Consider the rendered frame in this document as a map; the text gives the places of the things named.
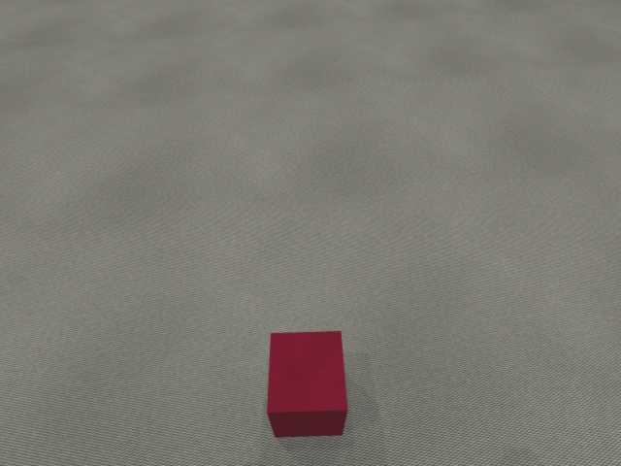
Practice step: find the carton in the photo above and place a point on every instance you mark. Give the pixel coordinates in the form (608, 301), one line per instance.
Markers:
(306, 390)

